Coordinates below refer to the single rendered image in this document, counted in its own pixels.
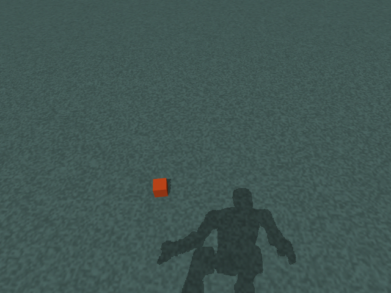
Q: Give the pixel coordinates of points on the cube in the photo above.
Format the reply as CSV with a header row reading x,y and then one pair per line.
x,y
160,187

